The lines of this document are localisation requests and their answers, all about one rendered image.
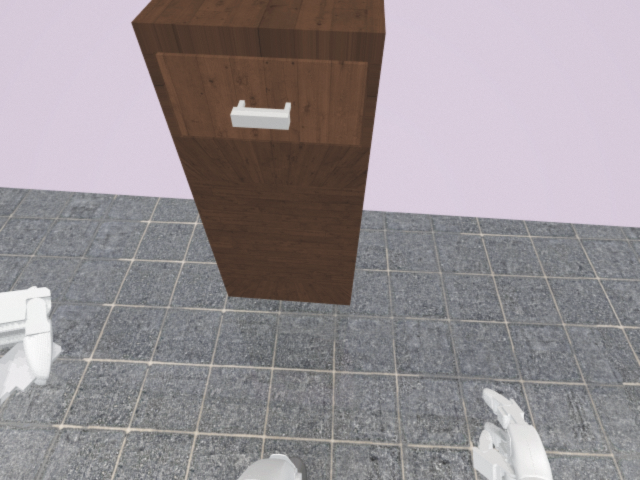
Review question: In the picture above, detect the robot left thigh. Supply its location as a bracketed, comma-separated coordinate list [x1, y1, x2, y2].
[237, 458, 302, 480]

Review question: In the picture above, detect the drawer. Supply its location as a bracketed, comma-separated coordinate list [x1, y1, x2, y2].
[156, 52, 368, 145]

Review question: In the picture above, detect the cabinet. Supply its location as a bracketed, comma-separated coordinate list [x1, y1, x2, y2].
[131, 0, 386, 305]

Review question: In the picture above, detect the robot right hand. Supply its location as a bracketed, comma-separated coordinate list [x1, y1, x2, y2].
[473, 388, 553, 480]

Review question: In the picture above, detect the robot left hand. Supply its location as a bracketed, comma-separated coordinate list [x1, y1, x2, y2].
[0, 286, 61, 405]

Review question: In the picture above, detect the handle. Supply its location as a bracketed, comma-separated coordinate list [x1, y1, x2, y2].
[230, 100, 291, 130]

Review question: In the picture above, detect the robot left shin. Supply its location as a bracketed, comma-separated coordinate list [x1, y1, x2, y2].
[270, 454, 296, 468]

